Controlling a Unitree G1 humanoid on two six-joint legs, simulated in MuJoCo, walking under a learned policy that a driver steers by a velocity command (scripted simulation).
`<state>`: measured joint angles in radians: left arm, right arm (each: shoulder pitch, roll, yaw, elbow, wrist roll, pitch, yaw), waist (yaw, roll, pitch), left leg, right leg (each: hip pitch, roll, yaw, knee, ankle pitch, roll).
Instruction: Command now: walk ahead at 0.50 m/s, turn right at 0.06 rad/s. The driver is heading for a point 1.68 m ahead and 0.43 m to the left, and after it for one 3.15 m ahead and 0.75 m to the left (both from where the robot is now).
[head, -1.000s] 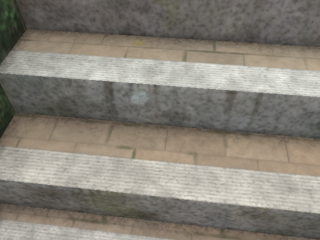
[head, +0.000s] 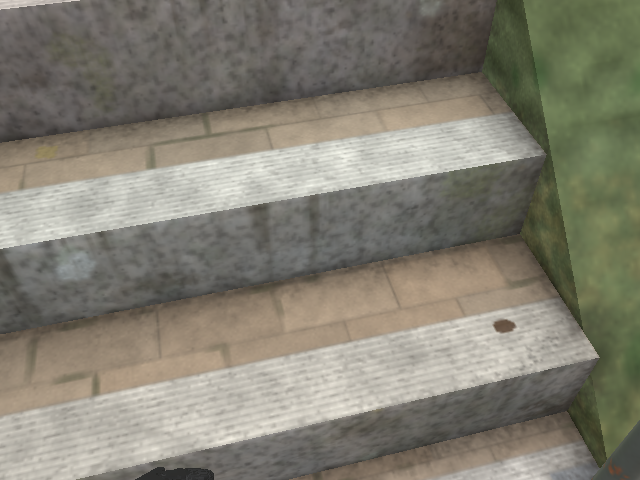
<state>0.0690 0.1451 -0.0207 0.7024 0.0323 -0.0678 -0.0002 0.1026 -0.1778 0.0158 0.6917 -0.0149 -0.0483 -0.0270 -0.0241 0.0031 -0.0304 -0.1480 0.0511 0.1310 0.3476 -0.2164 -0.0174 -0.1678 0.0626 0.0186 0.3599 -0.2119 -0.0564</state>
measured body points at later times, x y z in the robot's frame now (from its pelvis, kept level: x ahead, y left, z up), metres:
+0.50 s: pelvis +0.00 -0.02 +0.00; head +0.00 -0.02 +0.45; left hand +0.17 +0.20 -0.11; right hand +0.16 -0.25 -0.11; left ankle -0.02 +0.12 -0.75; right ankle -0.02 -0.08 -0.75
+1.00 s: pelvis +0.00 -0.02 +0.00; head +0.00 -0.02 +0.45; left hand +0.15 +0.21 -0.12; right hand +0.15 -0.26 -0.12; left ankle -0.02 +0.12 -0.75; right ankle -0.02 -0.08 -0.75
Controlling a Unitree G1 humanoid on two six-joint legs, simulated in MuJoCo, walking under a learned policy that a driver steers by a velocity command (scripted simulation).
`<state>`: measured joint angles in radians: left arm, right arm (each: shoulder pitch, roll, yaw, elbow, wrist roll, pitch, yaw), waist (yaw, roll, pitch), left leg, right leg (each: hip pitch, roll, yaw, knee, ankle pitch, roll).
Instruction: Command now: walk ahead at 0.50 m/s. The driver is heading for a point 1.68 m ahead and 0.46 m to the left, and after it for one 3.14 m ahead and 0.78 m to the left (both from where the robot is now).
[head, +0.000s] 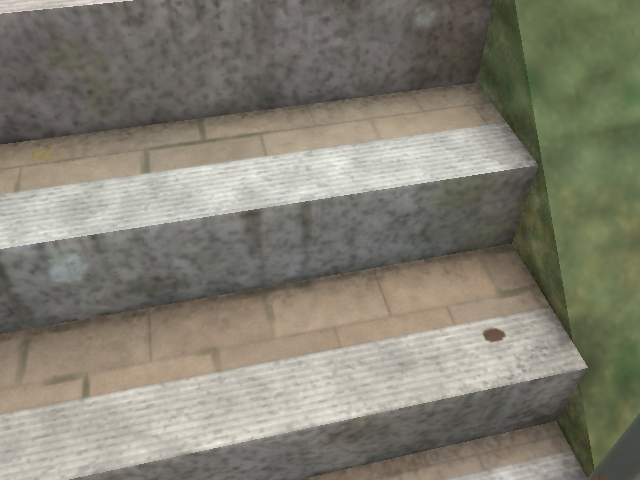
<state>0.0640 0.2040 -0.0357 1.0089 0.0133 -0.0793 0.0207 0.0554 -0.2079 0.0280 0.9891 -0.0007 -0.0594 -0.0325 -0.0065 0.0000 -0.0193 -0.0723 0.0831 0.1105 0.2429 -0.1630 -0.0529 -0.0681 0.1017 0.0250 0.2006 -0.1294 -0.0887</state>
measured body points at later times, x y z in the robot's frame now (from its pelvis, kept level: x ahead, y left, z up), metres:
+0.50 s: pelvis +0.00 +0.00 +0.00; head +0.00 +0.00 +0.45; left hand +0.14 +0.24 -0.13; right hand +0.14 -0.24 -0.12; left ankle -0.03 +0.15 -0.75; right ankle -0.02 -0.06 -0.75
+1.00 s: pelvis +0.00 +0.00 +0.00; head +0.00 +0.00 +0.45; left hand +0.14 +0.24 -0.13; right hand +0.14 -0.25 -0.12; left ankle -0.03 +0.15 -0.75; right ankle -0.02 -0.06 -0.75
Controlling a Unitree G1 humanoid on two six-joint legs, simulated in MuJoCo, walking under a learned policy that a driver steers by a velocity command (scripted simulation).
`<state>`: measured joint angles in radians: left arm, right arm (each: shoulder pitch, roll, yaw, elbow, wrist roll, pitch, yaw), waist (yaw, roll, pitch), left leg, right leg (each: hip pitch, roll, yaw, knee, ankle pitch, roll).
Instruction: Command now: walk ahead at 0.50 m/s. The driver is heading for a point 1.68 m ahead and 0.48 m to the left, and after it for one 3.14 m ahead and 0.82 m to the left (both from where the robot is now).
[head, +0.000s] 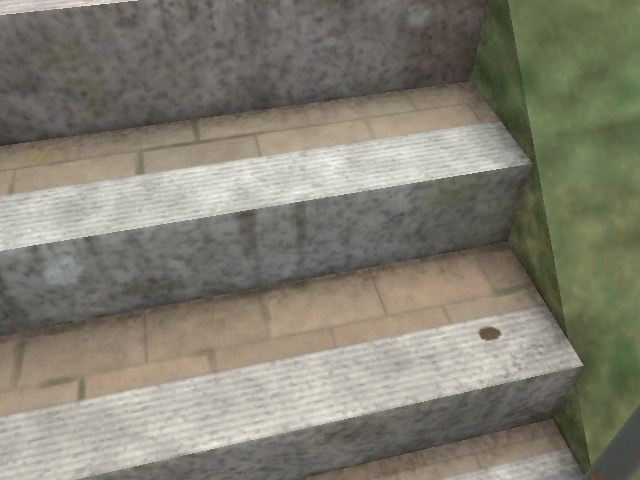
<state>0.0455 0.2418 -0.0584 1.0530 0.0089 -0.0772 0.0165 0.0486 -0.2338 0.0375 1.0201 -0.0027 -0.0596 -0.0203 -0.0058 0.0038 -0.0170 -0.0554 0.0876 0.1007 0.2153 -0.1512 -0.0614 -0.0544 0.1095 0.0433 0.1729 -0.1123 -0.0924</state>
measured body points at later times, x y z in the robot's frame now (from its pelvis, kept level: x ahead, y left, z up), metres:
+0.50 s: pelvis +0.00 +0.00 +0.00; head +0.00 +0.00 +0.45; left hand +0.14 +0.24 -0.12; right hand +0.14 -0.25 -0.12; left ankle -0.03 +0.15 -0.75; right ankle -0.02 -0.06 -0.75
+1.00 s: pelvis +0.00 +0.00 +0.00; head +0.00 +0.00 +0.45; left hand +0.14 +0.25 -0.13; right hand +0.14 -0.25 -0.12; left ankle -0.03 +0.15 -0.75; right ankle -0.02 -0.06 -0.75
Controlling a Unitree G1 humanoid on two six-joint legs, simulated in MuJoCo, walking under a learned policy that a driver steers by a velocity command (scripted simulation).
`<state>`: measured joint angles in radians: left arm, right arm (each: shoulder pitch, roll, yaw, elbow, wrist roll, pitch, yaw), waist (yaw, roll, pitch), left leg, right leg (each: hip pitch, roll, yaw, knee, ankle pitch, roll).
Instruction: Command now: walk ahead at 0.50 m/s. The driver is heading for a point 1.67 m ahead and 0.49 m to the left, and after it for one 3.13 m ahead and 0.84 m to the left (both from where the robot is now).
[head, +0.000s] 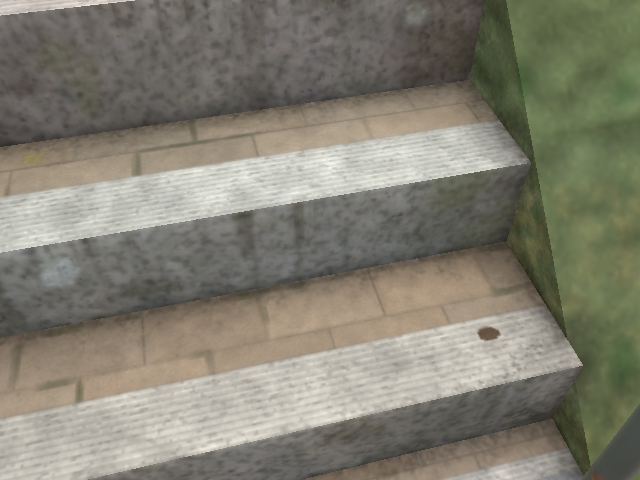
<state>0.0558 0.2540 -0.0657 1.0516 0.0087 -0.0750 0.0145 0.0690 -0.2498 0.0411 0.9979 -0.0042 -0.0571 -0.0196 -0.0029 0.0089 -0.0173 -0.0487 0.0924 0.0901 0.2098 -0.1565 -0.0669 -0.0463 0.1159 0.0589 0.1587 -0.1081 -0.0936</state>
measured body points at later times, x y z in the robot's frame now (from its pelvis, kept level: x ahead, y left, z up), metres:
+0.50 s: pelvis +0.00 +0.00 +0.00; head +0.00 +0.00 +0.45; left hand +0.14 +0.25 -0.13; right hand +0.14 -0.25 -0.12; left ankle -0.03 +0.16 -0.75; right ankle -0.02 -0.06 -0.75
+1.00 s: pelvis +0.00 +0.01 +0.00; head +0.01 +0.00 +0.45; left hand +0.14 +0.25 -0.13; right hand +0.14 -0.24 -0.12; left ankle -0.03 +0.16 -0.75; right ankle -0.02 -0.06 -0.75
